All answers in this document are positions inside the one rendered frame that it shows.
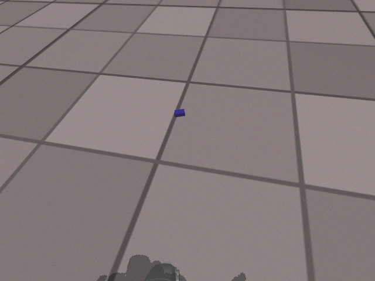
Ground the small box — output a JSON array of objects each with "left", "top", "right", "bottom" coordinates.
[{"left": 175, "top": 109, "right": 185, "bottom": 117}]

